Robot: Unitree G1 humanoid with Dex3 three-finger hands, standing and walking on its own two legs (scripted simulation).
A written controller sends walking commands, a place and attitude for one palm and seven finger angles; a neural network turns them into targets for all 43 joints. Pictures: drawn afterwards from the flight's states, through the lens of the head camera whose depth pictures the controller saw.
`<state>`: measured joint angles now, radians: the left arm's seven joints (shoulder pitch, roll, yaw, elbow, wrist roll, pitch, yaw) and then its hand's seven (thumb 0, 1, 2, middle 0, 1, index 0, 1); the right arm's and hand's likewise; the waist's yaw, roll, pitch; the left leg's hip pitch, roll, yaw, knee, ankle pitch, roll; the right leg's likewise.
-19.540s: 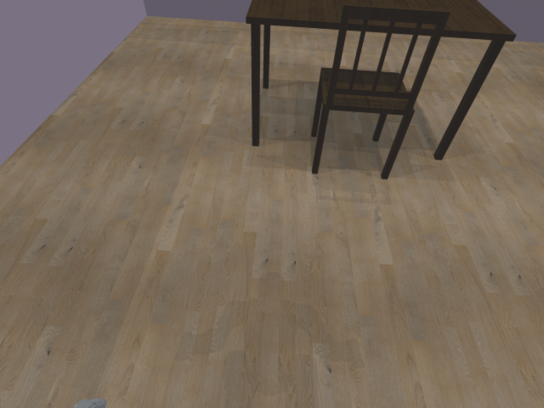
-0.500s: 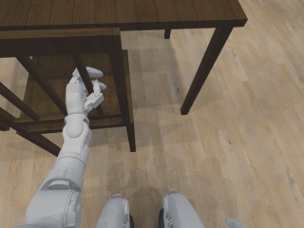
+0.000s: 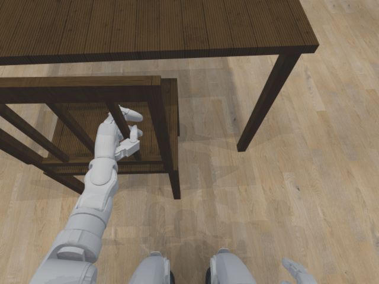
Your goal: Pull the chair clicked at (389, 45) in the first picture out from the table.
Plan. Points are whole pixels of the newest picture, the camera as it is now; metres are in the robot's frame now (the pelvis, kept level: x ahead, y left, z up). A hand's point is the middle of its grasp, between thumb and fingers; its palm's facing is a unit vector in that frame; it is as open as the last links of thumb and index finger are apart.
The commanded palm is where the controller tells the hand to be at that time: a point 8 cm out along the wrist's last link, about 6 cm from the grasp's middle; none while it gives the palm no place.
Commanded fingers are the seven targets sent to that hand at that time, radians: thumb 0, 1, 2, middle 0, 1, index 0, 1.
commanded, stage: step backward, pulling the chair out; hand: left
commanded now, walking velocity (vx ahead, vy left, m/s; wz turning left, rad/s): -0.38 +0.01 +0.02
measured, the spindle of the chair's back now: (82, 136) +0.44 +0.24 -0.03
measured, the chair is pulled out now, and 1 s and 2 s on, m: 0.01 0.11 0.28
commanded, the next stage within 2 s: none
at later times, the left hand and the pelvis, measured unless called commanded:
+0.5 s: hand (132, 147) +0.39 +0.11 +0.00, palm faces -0.08 -0.99 -0.14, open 4.8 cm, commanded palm +0.37 +0.17 +0.00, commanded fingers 0.00 0.90 0.90 -0.50 -1.45 -0.50 -1.45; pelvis +0.01 +0.01 +0.07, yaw -4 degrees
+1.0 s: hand (131, 184) +0.31 +0.11 +0.00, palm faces -0.01 -0.99 -0.16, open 5.0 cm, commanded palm +0.30 +0.16 +0.00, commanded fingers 0.00 0.90 0.90 -0.50 -1.45 -0.50 -1.45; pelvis -0.06 -0.01 +0.06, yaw -4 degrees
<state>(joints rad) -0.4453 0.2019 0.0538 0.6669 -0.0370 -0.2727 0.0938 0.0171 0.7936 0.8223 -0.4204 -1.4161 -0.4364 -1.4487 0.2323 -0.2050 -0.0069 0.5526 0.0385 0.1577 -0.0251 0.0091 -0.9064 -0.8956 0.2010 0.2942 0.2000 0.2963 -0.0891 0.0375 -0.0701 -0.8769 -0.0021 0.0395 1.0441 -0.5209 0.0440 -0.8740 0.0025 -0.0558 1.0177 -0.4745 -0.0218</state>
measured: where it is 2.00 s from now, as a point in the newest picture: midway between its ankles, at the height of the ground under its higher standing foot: outside the picture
